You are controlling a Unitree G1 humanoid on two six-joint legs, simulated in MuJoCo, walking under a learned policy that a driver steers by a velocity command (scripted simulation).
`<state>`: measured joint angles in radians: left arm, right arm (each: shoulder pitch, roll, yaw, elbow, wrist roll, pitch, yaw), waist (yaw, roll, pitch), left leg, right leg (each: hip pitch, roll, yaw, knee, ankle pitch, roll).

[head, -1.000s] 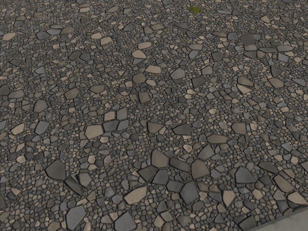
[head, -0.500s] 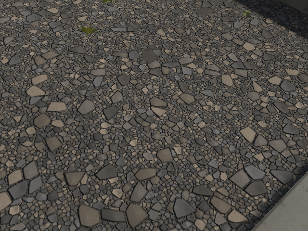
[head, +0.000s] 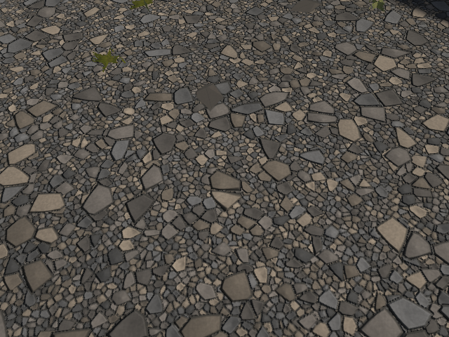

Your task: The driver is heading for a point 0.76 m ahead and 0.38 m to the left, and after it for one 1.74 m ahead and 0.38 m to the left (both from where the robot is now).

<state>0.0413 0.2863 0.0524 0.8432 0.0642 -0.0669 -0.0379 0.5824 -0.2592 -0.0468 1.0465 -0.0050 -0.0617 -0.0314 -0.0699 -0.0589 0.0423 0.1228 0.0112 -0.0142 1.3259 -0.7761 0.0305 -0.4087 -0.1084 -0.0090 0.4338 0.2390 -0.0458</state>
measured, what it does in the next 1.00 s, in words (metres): goes down, turning left: left foot, then right foot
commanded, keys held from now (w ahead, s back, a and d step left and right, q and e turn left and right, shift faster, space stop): w+q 0.62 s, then q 0.38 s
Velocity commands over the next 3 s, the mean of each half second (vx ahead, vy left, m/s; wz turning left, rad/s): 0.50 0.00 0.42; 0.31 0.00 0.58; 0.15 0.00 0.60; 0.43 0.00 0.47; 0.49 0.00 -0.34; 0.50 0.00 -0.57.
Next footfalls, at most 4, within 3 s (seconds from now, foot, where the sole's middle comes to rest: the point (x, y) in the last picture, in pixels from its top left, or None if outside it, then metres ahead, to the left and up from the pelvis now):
0.50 left None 0.39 0.08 -0.79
0.98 right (229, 285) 0.65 0.01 -0.79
1.44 left None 0.44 0.11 -0.79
1.90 right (145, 257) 0.78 0.28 -0.79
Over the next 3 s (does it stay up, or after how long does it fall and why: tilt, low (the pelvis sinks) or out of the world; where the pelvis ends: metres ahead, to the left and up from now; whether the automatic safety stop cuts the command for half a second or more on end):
stays up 0.97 0.63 -0.03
